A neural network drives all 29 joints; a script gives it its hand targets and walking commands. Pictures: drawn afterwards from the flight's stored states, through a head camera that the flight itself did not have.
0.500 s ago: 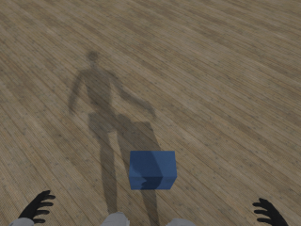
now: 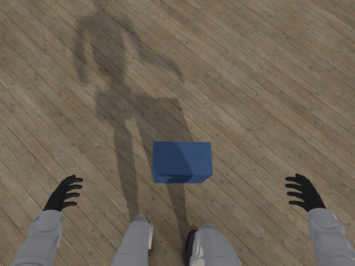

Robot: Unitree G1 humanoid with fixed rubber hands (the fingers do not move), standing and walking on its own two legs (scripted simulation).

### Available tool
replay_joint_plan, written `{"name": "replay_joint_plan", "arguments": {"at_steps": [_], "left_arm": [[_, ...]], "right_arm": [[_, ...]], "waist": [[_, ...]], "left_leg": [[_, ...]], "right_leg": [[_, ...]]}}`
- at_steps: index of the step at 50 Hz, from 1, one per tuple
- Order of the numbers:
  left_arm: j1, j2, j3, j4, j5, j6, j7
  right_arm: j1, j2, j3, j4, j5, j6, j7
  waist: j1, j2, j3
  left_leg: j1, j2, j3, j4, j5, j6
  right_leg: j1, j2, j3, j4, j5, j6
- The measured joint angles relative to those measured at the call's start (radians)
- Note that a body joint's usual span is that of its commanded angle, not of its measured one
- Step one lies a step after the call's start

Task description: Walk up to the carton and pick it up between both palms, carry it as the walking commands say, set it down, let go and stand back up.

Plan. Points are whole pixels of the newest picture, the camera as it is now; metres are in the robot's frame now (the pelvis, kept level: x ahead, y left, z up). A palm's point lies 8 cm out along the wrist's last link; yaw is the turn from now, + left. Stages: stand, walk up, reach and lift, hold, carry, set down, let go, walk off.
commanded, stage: reach and lift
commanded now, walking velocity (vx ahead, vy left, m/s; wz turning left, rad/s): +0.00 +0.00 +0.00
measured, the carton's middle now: (179, 164) +0.44 -0.03 -0.58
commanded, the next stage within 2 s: none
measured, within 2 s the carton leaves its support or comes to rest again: neither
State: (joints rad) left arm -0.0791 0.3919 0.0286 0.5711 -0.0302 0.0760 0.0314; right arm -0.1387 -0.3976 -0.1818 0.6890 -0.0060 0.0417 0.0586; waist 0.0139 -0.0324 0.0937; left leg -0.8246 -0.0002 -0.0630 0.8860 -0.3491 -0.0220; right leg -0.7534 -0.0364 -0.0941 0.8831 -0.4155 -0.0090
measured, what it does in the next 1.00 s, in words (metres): lowers itself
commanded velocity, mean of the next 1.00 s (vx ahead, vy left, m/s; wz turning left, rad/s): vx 0.00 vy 0.00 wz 0.00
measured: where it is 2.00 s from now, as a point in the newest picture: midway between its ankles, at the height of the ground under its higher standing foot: (166, 257)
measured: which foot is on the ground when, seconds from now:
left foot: down 0.00-1.00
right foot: down 0.00-1.00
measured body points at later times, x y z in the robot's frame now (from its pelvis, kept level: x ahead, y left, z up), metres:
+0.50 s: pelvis -0.03 -0.01 -0.04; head +0.22 -0.01 +0.33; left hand +0.36 +0.23 -0.16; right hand +0.37 -0.29 -0.14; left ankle +0.04 +0.13 -0.69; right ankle +0.00 -0.11 -0.69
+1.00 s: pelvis -0.04 -0.01 -0.06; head +0.29 -0.01 +0.25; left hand +0.45 +0.19 -0.21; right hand +0.45 -0.27 -0.20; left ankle +0.04 +0.13 -0.69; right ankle +0.00 -0.11 -0.69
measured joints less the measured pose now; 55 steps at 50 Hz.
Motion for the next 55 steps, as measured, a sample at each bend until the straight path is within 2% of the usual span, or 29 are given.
{"name": "replay_joint_plan", "arguments": {"at_steps": [14, 26, 37, 49, 55], "left_arm": [[-0.256, -0.049, 0.0, 0.009, -0.043, 0.045, 0.018], [-0.527, -0.066, 0.069, 0.091, -0.043, 0.045, 0.022], [-0.777, -0.081, 0.125, 0.139, -0.043, 0.053, 0.019], [-0.843, -0.111, 0.162, 0.11, -0.035, 0.035, 0.018], [-0.874, -0.113, 0.193, 0.145, -0.029, 0.028, 0.018]], "right_arm": [[-0.248, 0.0, -0.004, 0.036, 0.001, 0.001, 0.018], [-0.515, 0.0, -0.01, 0.057, 0.038, 0.021, 0.019], [-0.764, 0.001, -0.038, 0.114, 0.039, 0.045, 0.023], [-0.84, 0.003, -0.09, 0.122, 0.039, 0.046, 0.045], [-0.874, 0.004, -0.092, 0.133, 0.039, 0.046, 0.045]], "waist": [[0.0, 0.034, -0.039], [0.0, 0.038, -0.058], [0.0, 0.038, -0.07], [0.0, 0.043, -0.09], [0.0, 0.043, -0.112]], "left_leg": [[-0.246, 0.003, 0.0, 0.08, 0.018, -0.003], [-0.44, 0.019, 0.0, 0.106, 0.048, -0.01], [-0.608, 0.02, 0.0, 0.113, 0.075, -0.012], [-0.716, 0.021, 0.0, 0.117, 0.086, -0.013], [-0.824, 0.025, 0.0, 0.203, 0.067, -0.013]], "right_leg": [[-0.257, 0.002, 0.003, 0.1, 0.008, -0.008], [-0.461, 0.017, 0.005, 0.134, 0.039, -0.021], [-0.63, 0.019, 0.007, 0.141, 0.068, -0.022], [-0.738, 0.02, 0.008, 0.144, 0.079, -0.022], [-0.847, 0.023, 0.011, 0.229, 0.064, -0.023]]}}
